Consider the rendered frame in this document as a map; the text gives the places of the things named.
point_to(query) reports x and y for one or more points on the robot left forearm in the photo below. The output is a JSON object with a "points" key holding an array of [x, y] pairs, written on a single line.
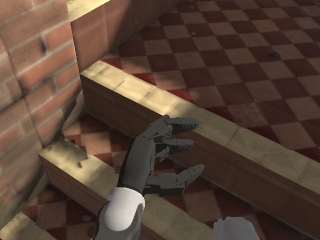
{"points": [[120, 217]]}

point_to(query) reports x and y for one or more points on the right robot thigh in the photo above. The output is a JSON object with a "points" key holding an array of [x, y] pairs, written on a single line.
{"points": [[234, 228]]}

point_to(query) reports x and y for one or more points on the robot left hand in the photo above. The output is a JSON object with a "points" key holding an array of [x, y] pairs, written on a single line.
{"points": [[152, 147]]}

